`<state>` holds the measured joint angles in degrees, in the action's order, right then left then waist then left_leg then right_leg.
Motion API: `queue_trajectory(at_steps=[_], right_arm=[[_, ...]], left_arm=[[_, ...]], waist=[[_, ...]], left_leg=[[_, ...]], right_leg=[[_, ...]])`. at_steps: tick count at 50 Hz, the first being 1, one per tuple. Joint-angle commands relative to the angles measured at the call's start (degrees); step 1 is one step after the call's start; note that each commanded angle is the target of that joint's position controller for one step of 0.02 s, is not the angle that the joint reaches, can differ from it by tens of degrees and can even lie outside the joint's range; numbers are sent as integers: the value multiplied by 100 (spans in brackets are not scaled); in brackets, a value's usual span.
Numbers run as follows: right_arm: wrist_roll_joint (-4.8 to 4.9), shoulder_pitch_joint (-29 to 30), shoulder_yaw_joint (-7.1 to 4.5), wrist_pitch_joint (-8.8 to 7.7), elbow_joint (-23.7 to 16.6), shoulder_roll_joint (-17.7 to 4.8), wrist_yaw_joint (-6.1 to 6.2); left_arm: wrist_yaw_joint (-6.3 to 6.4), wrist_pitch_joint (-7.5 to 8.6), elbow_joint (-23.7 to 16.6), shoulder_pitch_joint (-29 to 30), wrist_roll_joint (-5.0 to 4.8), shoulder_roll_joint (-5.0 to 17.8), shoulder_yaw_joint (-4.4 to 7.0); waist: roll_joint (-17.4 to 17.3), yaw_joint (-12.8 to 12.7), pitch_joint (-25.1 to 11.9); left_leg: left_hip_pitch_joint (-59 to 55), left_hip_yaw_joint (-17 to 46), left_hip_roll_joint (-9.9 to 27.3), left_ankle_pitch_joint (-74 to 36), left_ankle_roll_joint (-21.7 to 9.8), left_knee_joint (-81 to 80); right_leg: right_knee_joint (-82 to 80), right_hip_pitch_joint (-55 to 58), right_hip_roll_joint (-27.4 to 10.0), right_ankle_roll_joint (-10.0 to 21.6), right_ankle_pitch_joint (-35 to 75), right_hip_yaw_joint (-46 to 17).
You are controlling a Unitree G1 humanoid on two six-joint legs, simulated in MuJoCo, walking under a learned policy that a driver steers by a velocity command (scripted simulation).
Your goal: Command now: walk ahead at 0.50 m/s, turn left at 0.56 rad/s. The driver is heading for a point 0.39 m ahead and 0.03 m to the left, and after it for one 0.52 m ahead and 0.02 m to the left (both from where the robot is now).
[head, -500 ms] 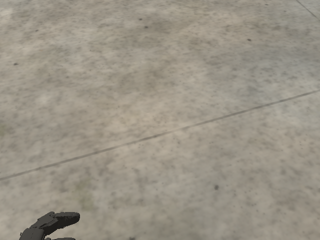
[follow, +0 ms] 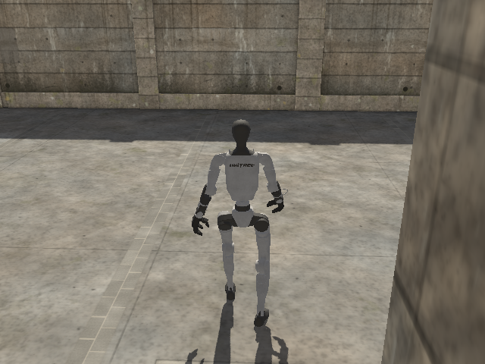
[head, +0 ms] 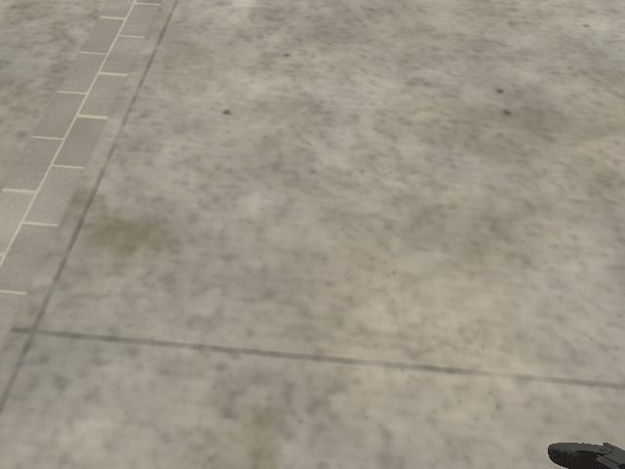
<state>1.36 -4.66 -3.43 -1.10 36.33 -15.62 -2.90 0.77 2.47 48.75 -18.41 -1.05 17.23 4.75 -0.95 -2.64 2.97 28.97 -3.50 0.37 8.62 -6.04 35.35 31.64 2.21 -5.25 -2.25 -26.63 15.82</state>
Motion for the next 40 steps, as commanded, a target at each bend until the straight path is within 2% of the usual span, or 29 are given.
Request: queue_trajectory(at_steps=[1, 2, 3, 4, 5, 6, 8, 10, 13, 14, 16, 18, 20, 21, 22, 23, 24, 25, 26, 27, 28, 29, 30, 32, 34, 37, 38, 39, 40], right_arm=[[11, -1814, -605, -37, -63, -1952, 141], [-10, -1865, -455, -128, -111, -1400, 76], [-39, -1703, -382, -202, -66, -1171, 73], [-33, -1343, -331, -238, -85, -1029, 75], [-51, -1017, -273, -246, -147, -831, 104], [-114, -859, -240, -247, -236, -779, 136], [-104, -839, -259, -273, -224, -847, 192], [-84, -993, -295, -280, -145, -983, 270], [-35, -1221, -313, -235, -31, -1032, 351], [-26, -1295, -316, -217, 3, -1041, 367], [-35, -1443, -317, -176, 120, -1050, 395], [-32, -1628, -302, -120, 243, -988, 425], [-57, -1621, -278, -74, 278, -903, 460], [-73, -1525, -272, -59, 268, -872, 470], [-68, -1350, -247, -52, 227, -797, 473], [-114, -1351, -186, -70, 144, -614, 463], [-184, -1909, -85, -103, 109, -364, 452], [-101, -2667, -48, -97, 293, -421, 430], [-32, -2566, -149, -20, 403, -887, 424], [-8, -1951, -195, 90, 333, -1005, 455], [-46, -1602, -188, 204, 282, -946, 489], [-92, -1452, -184, 302, 232, -847, 510], [-107, -1482, -144, 361, 241, -671, 520], [-147, -1593, -65, 343, 350, -404, 540], [-164, -1554, -36, 294, 420, -362, 527], [-203, -1507, -36, 301, 530, -351, 480], [-280, -1330, -32, 304, 460, -405, 477], [-324, -1160, -46, 301, 338, -579, 494], [-268, -1000, -139, 308, 398, -938, 506]], left_arm=[[-35, 278, -873, -144, 174, 151, -109], [-111, 460, -931, 549, -33, 737, 6], [-141, 546, -1075, 885, -163, 777, 8], [-96, 570, -1011, 868, -62, 688, -10], [-60, 539, -947, 812, 90, 749, 33], [-71, 471, -921, 701, 130, 756, 54], [-68, 359, -905, 630, 189, 624, 37], [-49, 296, -995, 911, 209, 490, -9], [-76, 306, -1152, 1572, 183, 313, -93], [-102, 323, -1194, 1772, 160, 281, -113], [-161, 369, -1252, 2031, 147, 294, -124], [-225, 422, -1280, 2080, 156, 378, -92], [-267, 458, -1250, 1939, 185, 493, -38], [-270, 479, -1202, 1745, 203, 540, -9], [-258, 511, -1101, 1391, 245, 563, 18], [-231, 552, -1067, 1042, 338, 764, 60], [-203, 547, -1065, 626, 470, 1083, 104], [-241, 418, -890, 310, 352, 889, 83], [-276, 327, -911, 365, 147, 643, 12], [-266, 255, -959, 709, 120, 458, -60], [-265, 199, -986, 1094, 164, 245, -171], [-261, 157, -990, 1425, 201, 160, -224], [-254, 110, -950, 1597, 242, 245, -204], [-217, 71, -874, 1667, 281, 356, -158], [-179, 49, -761, 1517, 226, 417, -139], [-155, -31, -681, 1602, 135, 359, -195], [-169, -36, -607, 1480, 144, 217, -255], [-189, -30, -547, 1376, 199, 131, -299], [-198, -43, -543, 1190, 220, 219, -257]], waist=[[-1575, 532, -2215], [-589, 980, -2148], [-448, 890, -1380], [77, 584, -889], [43, 384, -697], [-114, 231, -616], [-114, 145, -576], [-89, 200, -438], [-264, 454, -310], [-329, 540, -284], [-411, 652, -224], [-477, 699, -323], [-565, 614, -436], [-628, 498, -500], [-612, 264, -628], [-373, 125, -1047], [679, 229, -1876], [1718, 288, -2640], [1077, 218, -2408], [670, 148, -1694], [457, 222, -1204], [530, 371, -867], [755, 489, -664], [991, 503, -700], [927, 424, -995], [745, 529, -966], [634, 493, -817], [396, 402, -653], [-238, 93, -335]], left_leg=[[-5108, 4870, 1860, 860, -1937, -1424], [-5006, 4806, 1870, 1176, -1664, -1920], [-4343, 3985, 1685, 909, -1435, -1930], [-3461, 3324, 1418, 277, -1227, -1924], [-2832, 2841, 1210, -321, -1114, -1971], [-2401, 2624, 1075, -700, -1087, -2089], [-1974, 2324, 950, -1318, -1137, -2222], [-1717, 2018, 807, -1548, -1095, -2276], [-1562, 1757, 519, -1047, -813, -2211], [-1521, 1755, 475, -807, -739, -2182], [-1520, 1704, 481, -1216, -603, -1986], [-1865, 1832, 582, -1580, -484, -1583], [-2265, 2085, 716, -1850, -362, -1136], [-2384, 2166, 724, -2074, -287, -869], [-2388, 2105, 562, -2351, -151, -467], [-2150, 1949, 216, -2086, 78, 271], [-1012, 1722, -256, 111, 420, 1762], [-83, 1479, -672, 3304, 739, 3117], [204, 1679, -394, 3155, 832, 3602], [421, 1495, -232, 2779, 929, 3727], [347, 1336, -62, 2533, 984, 3432], [71, 1254, 144, 2322, 1011, 2933], [-371, 1055, 218, 2156, 1025, 2290], [-1049, 728, 149, 1934, 1038, 1362], [-1438, 674, 162, 1343, 987, 652], [-2208, 519, 81, 158, 805, -571], [-2376, 690, 200, -80, 693, -859], [-2396, 1090, 555, -127, 533, -1070], [-1681, 1138, 531, 906, 331, -1015]], right_leg=[[4783, -4167, 811, 38, -826, -1299], [4969, -4777, 499, 165, -543, -2169], [4664, -4986, 290, 301, -41, -2085], [4132, -4697, 34, 309, 390, -2076], [3639, -4304, -129, 259, 648, -2088], [3462, -3950, -197, 209, 831, -2104], [3069, -3728, -150, 27, 1035, -1987], [2441, -3786, -57, -143, 1498, -1906], [1089, -3608, 172, -230, 2603, -1892], [697, -3465, 265, -229, 2882, -1884], [172, -3167, 443, -186, 3304, -1782], [-113, -3041, 525, -59, 3389, -1832], [-325, -2922, 557, 124, 3127, -1904], [-428, -2736, 561, 240, 2999, -1889], [-767, -2245, 570, 375, 3343, -1775], [-732, -1311, 161, 584, 4759, -1992], [-187, 490, -1029, 1274, 6916, -3112], [-326, 1392, -1933, 2116, 6788, -4593], [-640, 966, -1815, 2029, 4926, -4825], [-865, 304, -1529, 1774, 3824, -4325], [-1105, -454, -1254, 1603, 3183, -3883], [-1333, -1151, -1062, 1483, 2679, -3580], [-1538, -1708, -773, 1349, 2444, -3201], [-1566, -2046, -489, 1348, 2925, -2673], [-1466, -1820, -571, 1444, 3109, -2620], [-1422, -2095, -457, 1229, 1550, -2529], [-1456, -2321, -316, 954, 756, -2509], [-1335, -2505, -136, 662, 100, -2406], [-1269, -2363, 261, 435, 9, -2006]])
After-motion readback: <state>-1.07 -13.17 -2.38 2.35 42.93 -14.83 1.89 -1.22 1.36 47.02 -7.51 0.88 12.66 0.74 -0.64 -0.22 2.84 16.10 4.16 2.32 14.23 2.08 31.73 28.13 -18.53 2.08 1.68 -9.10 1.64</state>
